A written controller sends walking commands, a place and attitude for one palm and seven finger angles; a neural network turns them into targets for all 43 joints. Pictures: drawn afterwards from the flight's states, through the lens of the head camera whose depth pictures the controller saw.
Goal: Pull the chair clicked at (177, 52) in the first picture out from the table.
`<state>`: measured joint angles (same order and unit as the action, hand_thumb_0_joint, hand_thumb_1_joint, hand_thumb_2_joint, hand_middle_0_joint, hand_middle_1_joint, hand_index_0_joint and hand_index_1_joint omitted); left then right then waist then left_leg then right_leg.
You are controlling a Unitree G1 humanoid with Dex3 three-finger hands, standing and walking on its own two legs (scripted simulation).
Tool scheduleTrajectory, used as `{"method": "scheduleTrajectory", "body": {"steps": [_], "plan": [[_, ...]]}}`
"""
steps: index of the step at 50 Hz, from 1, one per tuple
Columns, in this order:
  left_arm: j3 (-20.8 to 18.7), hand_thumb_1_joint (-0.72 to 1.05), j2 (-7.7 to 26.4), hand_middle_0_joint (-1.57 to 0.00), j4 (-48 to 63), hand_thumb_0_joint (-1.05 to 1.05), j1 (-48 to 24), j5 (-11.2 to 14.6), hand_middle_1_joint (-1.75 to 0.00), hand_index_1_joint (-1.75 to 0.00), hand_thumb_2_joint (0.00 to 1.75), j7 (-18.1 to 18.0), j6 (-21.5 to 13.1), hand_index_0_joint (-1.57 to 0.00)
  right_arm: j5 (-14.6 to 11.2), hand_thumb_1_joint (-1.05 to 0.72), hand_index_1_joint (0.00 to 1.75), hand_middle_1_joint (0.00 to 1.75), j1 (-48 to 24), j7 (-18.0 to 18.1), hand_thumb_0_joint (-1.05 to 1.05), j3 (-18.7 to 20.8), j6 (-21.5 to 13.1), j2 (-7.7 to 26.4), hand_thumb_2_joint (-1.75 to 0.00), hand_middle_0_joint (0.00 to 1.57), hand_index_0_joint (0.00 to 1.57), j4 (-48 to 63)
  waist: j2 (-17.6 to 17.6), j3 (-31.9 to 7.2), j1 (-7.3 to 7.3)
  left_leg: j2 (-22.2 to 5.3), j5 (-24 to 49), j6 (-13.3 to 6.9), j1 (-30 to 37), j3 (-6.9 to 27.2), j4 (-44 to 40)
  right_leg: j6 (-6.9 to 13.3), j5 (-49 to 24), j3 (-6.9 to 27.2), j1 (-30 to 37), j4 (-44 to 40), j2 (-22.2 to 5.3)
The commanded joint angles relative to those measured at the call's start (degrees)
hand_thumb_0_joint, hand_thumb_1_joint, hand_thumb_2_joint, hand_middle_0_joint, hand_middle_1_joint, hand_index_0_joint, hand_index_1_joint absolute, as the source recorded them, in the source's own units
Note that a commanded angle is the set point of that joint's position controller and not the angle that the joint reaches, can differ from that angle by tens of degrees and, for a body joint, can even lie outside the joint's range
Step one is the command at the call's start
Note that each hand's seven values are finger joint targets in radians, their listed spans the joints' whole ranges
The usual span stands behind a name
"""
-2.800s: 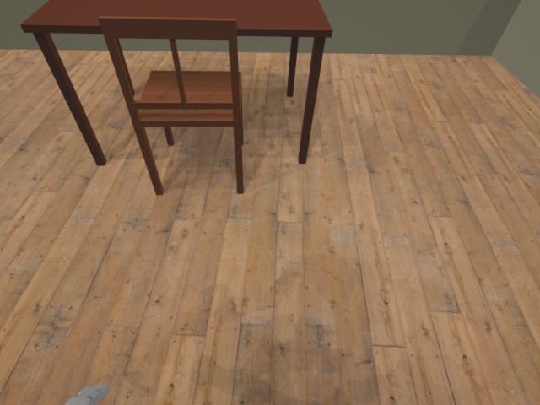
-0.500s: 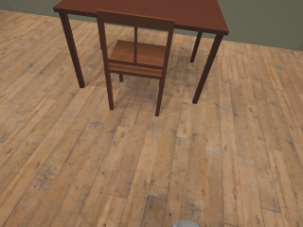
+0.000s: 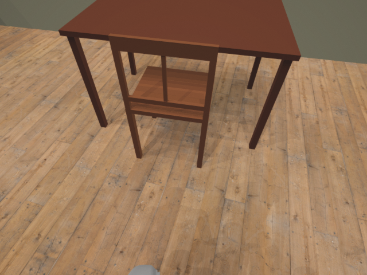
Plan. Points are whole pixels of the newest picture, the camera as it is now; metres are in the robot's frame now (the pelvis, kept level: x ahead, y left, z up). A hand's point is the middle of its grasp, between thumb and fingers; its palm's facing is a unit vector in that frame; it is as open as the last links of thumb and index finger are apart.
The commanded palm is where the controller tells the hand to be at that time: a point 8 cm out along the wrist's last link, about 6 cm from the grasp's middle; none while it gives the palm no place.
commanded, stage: walk to a spot facing it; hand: left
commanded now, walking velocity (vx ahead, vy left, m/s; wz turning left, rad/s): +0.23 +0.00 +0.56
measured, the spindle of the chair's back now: (164, 79) +0.91 +0.11 -0.11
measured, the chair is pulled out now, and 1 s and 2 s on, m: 0.00 0.00 0.00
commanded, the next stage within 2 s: turn to face it in 0.02 s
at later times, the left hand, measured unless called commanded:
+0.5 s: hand out of the picture +0.12 +0.21 -0.18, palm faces +0.08 -0.98 -0.15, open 7.4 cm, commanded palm none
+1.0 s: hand (107, 252) +0.21 +0.21 -0.17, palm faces -0.05 -0.98 -0.17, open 7.4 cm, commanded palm none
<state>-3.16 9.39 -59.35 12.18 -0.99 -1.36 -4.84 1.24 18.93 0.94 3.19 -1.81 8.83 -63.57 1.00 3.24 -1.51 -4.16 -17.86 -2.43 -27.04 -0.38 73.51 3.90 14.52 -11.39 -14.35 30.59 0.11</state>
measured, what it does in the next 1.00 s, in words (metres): walks ahead: left foot, then right foot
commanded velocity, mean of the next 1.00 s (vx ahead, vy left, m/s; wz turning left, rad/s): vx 0.11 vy -0.01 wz -0.15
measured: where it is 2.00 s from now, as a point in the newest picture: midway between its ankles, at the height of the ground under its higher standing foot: (195, 241)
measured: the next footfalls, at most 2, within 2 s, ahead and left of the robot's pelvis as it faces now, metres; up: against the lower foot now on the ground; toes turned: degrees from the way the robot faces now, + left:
left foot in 0.28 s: +0.25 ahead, +0.15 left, +0.00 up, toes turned +12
right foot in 0.66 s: +0.20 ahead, -0.08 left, +0.00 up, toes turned -10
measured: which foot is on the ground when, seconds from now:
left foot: up 0.00-0.26, down 0.28-0.66, up 0.68-0.94, down 0.96-1.00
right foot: down 0.00-0.28, up 0.30-0.64, down 0.66-0.98, up 1.00-1.00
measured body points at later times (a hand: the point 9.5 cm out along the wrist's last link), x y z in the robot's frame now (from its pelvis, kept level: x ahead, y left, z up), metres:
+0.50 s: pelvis +0.14 +0.05 +0.00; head +0.16 +0.07 +0.45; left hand +0.12 +0.26 -0.16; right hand +0.27 -0.16 -0.13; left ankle +0.21 +0.14 -0.73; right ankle +0.13 -0.08 -0.68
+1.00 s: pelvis +0.18 +0.03 +0.00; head +0.19 +0.05 +0.45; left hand +0.21 +0.26 -0.16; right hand +0.14 -0.20 -0.15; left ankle +0.16 +0.15 -0.73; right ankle +0.16 -0.07 -0.72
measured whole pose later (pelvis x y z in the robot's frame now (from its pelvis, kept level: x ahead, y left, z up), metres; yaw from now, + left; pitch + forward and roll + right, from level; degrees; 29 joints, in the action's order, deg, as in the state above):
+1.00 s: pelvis +0.18 +0.03 +0.00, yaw -7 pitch +0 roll +0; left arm -3.4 10.2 -60.5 17.0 -0.7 -0.1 0.3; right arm 2.0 18.8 1.1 2.3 -1.4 9.2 -62.2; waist -1.8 0.6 -0.3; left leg -2.7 -18.9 -0.6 -11.1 -6.5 29.7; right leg 2.1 20.7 -2.8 -16.0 35.2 0.1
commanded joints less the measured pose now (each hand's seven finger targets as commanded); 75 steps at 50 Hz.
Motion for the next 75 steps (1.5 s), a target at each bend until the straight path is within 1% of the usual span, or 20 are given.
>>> {"method": "scheduleTrajectory", "body": {"steps": [1, 9, 12, 14, 15, 19, 30, 33, 34, 39, 46, 48, 50, 56, 60, 64, 65, 67, 71, 75], "plan": [[0.13, 0.90, 3.83, -0.20, 0.07, 0.00, 5.20, -0.57, -0.30, -0.30, 0.90, 0.13, -0.70, -0.20, 0.23, -0.90, 0.30, 0.30, 4.76, -1.35, 0.00, -0.05, 1.49, -0.36, -0.90, 0.20, 0.20, 2.60, -5.30, 2.61, -1.73, -3.82, 6.10, 2.01, -2.84, 0.46, -6.04, 3.22, -9.60, 8.82, -6.90, -20.37, -16.57], [0.49, 0.90, 6.87, -0.20, -2.31, 0.00, 12.82, -0.38, -0.30, -0.30, 0.90, -0.10, -0.07, -0.20, 0.01, -0.90, 0.30, 0.30, -9.24, -2.63, 0.00, -1.08, 0.04, 0.10, -0.90, 0.20, 0.20, 7.52, -5.61, 1.35, 2.93, -0.61, 9.13, 1.91, 0.49, -6.26, -32.84, 2.45, -33.23, 4.07, 6.91, -12.76, -15.52], [0.67, 0.90, 6.85, -0.20, -2.97, 0.00, 12.91, 0.03, -0.30, -0.30, 0.90, -0.55, 0.74, -0.20, 0.39, -0.90, 0.30, 0.30, -0.39, -1.48, 0.00, -0.65, -0.85, 3.06, -0.90, 0.20, 0.20, 4.45, -4.73, -4.60, -0.86, 0.97, 19.20, 1.15, 16.05, -6.51, -44.42, 0.14, -37.31, 3.01, 8.03, 1.13, -13.01], [1.56, 0.90, 2.26, -0.20, -2.59, 0.00, 17.59, 1.46, -0.30, -0.30, 0.90, -0.72, 1.36, -0.20, 0.28, -0.90, 0.30, 0.30, 8.24, -0.13, 0.00, 0.80, -1.48, 12.24, -0.90, 0.20, 0.20, 2.59, 13.71, -17.38, -2.03, -19.07, 62.80, -7.56, 39.44, 12.08, -44.61, -4.78, 11.23, 1.02, -7.86, 23.47, -3.00], [1.84, 0.90, 3.12, -0.20, -2.27, 0.00, 17.36, 1.17, -0.30, -0.30, 0.90, -1.01, 1.87, -0.20, -0.58, -0.90, 0.30, 0.30, 7.13, 0.40, 0.00, 0.62, -0.86, 13.53, -0.90, 0.20, 0.20, 2.57, 12.83, -17.91, -1.55, -22.82, 65.00, -11.25, 36.22, 11.74, -47.42, -4.48, 25.85, 6.50, -7.22, 32.53, -2.83], [1.06, 0.90, 1.68, -0.20, -3.12, 0.00, 11.95, 0.32, -0.30, -0.30, 0.90, -0.59, 4.06, -0.20, -0.19, -0.90, 0.30, 0.30, -6.09, 0.97, 0.00, -0.95, -0.74, 7.06, -0.90, 0.20, 0.20, 4.92, 6.82, -3.40, 1.62, -17.06, 37.09, -7.30, 16.53, 1.31, -54.94, -5.23, 15.73, 9.97, -7.84, 30.58, -7.02], [-0.05, 0.90, 0.79, -0.20, -0.68, 0.00, 12.78, -0.59, -0.30, -0.30, 0.90, 0.21, 6.01, -0.20, -0.03, -0.90, 0.30, 0.30, -10.43, 0.38, 0.00, 1.15, 1.98, 8.00, -0.90, 0.20, 0.20, 6.50, 3.37, -1.87, 3.61, -13.51, -4.24, -3.87, 7.16, -2.70, -54.96, -5.11, 2.42, 5.39, 1.86, 3.77, -3.32], [-1.05, 0.90, 9.41, -0.20, 1.65, 0.00, 10.05, -1.03, -0.30, -0.30, 0.90, -0.28, 4.96, -0.20, -0.89, -0.90, 0.30, 0.30, -11.30, -0.38, 0.00, 0.10, 2.88, 2.50, -0.90, 0.20, 0.20, 8.94, -16.63, 1.38, 3.03, -1.49, -9.26, 3.60, 2.14, -10.51, -35.69, 2.14, 1.50, 28.86, -2.42, -17.59, -18.48], [-1.20, 0.90, 11.26, -0.20, 2.85, 0.00, 9.07, -0.64, -0.30, -0.30, 0.90, -0.30, 5.14, -0.20, -0.81, -0.90, 0.30, 0.30, -12.94, -0.44, 0.00, 0.17, 3.19, 3.66, -0.90, 0.20, 0.20, 9.59, -13.43, 1.05, 4.18, -0.93, -11.80, 3.53, 3.77, -7.11, -29.36, 6.16, 4.03, 31.24, -5.64, -20.98, -21.43], [-1.53, 0.90, 8.59, -0.20, 3.18, 0.00, 5.21, -0.52, -0.30, -0.30, 0.90, -0.34, 4.28, -0.20, -0.04, -0.90, 0.30, 0.30, -7.24, -0.79, 0.00, 0.29, 2.36, 4.07, -0.90, 0.20, 0.20, 6.65, -8.08, -0.77, 2.10, -0.36, -5.97, 3.16, 1.62, -3.77, -22.77, 6.10, 4.52, 23.30, 1.05, -18.40, -14.48], [-1.75, 0.90, 8.56, -0.20, 1.23, 0.00, 6.25, 0.25, -0.30, -0.30, 0.90, 0.77, 3.94, -0.20, 0.19, -0.90, 0.30, 0.30, 2.49, -0.31, 0.00, -0.75, -0.31, 2.86, -0.90, 0.20, 0.20, 3.61, -4.82, -2.43, 0.75, 2.10, -0.96, 2.29, 19.45, -6.82, -49.36, 4.14, 12.15, 19.62, -1.98, -11.78, -9.66], [-0.84, 0.90, 3.29, -0.20, 2.89, 0.00, 3.99, 0.77, -0.30, -0.30, 0.90, 1.71, 3.91, -0.20, 0.78, -0.90, 0.30, 0.30, 9.18, 0.54, 0.00, 0.46, -1.10, 9.23, -0.90, 0.20, 0.20, 1.86, 13.48, -1.08, -1.88, -12.95, -9.57, -3.26, 28.18, 14.98, -61.45, -0.61, 11.06, 9.96, -16.85, 7.80, -0.45], [-1.04, 0.90, 4.73, -0.20, 5.72, 0.00, -2.41, -0.41, -0.30, -0.30, 0.90, 2.04, 3.59, -0.20, 0.72, -0.90, 0.30, 0.30, 10.41, 0.83, 0.00, 0.81, -0.49, 11.46, -0.90, 0.20, 0.20, 2.61, 9.49, 4.24, -2.78, -21.28, -13.70, -9.57, 24.10, 23.74, -67.30, -1.22, 14.31, 10.40, -24.50, 22.25, -2.38], [-0.63, 0.90, 2.17, -0.20, 3.51, 0.00, -2.51, -0.19, -0.30, -0.30, 0.90, 3.26, 3.69, -0.20, 0.45, -0.90, 0.30, 0.30, 7.71, 1.32, 0.00, -0.47, -2.32, 7.07, -0.90, 0.20, 0.20, 1.61, 4.51, 4.52, 0.21, -12.30, 16.06, -7.28, 24.99, 3.23, -63.52, -3.24, 3.35, 8.42, -21.34, 22.31, -5.05], [-0.25, 0.90, 1.65, -0.20, 4.65, 0.00, -5.68, 0.04, -0.30, -0.30, 0.90, 3.28, 3.54, -0.20, 0.67, -0.90, 0.30, 0.30, 9.01, 0.91, 0.00, 0.03, -1.99, 7.57, -0.90, 0.20, 0.20, 0.01, 6.98, 3.56, -1.05, -11.52, 17.23, -6.50, 23.87, -0.64, -60.98, -2.90, 3.77, 4.89, -13.82, 9.73, -3.91], [-1.23, 0.90, 3.43, -0.20, 1.55, 0.00, 3.05, -0.34, -0.30, -0.30, 0.90, 2.95, 2.81, -0.20, 0.24, -0.90, 0.30, 0.30, 7.31, 0.59, 0.00, 0.28, -1.44, 7.61, -0.90, 0.20, 0.20, -0.26, 3.94, 0.28, 3.48, -8.65, 17.49, -3.71, 17.49, -4.57, -49.80, -1.62, -3.55, 1.92, 4.10, -0.25, -0.51], [-2.02, 0.90, 6.49, -0.20, -0.39, 0.00, 9.55, -0.50, -0.30, -0.30, 0.90, 2.55, 2.22, -0.20, -0.31, -0.90, 0.30, 0.30, 7.02, 0.16, 0.00, 0.14, -1.66, 6.51, -0.90, 0.20, 0.20, -0.12, -1.48, -3.44, 6.43, -5.96, 15.60, -1.98, 11.58, -7.09, -40.18, -0.14, -3.18, 6.10, 14.87, -1.93, -2.97], [-3.95, 0.90, 15.81, -0.20, -2.79, 0.00, 20.67, 0.24, -0.30, -0.30, 0.90, 1.42, 1.57, -0.20, -0.94, -0.90, 0.30, 0.30, 5.46, -0.25, 0.00, -0.70, -1.74, 3.38, -0.90, 0.20, 0.20, 3.20, -17.89, -10.88, 9.01, 2.52, -17.07, 0.42, -5.43, -5.70, -9.10, 8.11, -0.89, 39.08, 25.35, -16.28, -25.08], [-1.43, 0.90, 6.99, -0.20, 0.45, 0.00, 5.57, 0.32, -0.30, -0.30, 0.90, 0.54, 1.15, -0.20, -0.25, -0.90, 0.30, 0.30, 1.02, -0.37, 0.00, -0.02, -0.92, 2.14, -0.90, 0.20, 0.20, 2.44, -3.15, 0.18, 2.68, -3.53, -2.10, 0.42, -4.77, 0.82, -3.47, 6.34, -9.38, 22.74, 5.67, -18.00, -19.38], [-0.33, 0.90, 4.14, -0.20, 0.00, 0.00, 6.51, -0.24, -0.30, -0.30, 0.90, 0.21, 0.14, -0.20, 0.17, -0.90, 0.30, 0.30, 3.51, -0.59, 0.00, -0.19, 0.69, 0.35, -0.90, 0.20, 0.20, 1.63, -5.28, -0.81, 0.08, -2.55, 1.68, 2.39, -1.82, -1.63, -10.93, 5.72, -26.11, 11.99, 3.46, -17.63, -15.55]]}}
